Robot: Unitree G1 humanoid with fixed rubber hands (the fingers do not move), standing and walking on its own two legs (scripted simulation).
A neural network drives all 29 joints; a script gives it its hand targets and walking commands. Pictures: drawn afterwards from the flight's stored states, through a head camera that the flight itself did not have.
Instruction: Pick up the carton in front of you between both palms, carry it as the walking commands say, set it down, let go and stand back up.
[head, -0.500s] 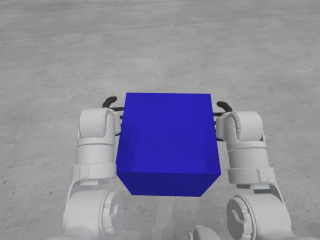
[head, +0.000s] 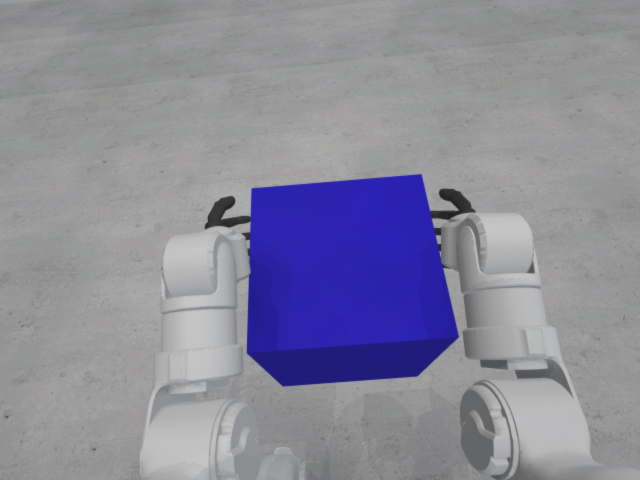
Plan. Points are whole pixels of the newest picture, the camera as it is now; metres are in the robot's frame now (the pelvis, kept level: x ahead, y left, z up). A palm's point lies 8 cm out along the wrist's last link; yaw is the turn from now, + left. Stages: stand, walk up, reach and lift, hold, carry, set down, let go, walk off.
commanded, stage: carry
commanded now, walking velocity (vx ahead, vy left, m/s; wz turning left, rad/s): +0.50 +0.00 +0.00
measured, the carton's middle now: (343, 293) +0.38 +0.01 -0.01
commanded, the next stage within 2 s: none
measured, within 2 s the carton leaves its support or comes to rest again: neither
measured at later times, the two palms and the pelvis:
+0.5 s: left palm (239, 129) +0.60 +0.16 +0.10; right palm (427, 129) +0.59 -0.12 +0.10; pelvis +0.21 +0.02 -0.01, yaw -1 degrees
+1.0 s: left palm (247, 107) +0.64 +0.15 +0.12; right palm (432, 101) +0.63 -0.14 +0.11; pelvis +0.26 +0.01 -0.01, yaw -1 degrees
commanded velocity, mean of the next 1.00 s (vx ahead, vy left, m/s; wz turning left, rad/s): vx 0.03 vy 0.00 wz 0.00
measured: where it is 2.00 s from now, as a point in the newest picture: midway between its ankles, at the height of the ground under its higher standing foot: (350, 467)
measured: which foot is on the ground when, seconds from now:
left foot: up 0.00-0.20, down 0.22-1.00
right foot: down 0.00-0.24, up 0.26-0.44, down 0.46-1.00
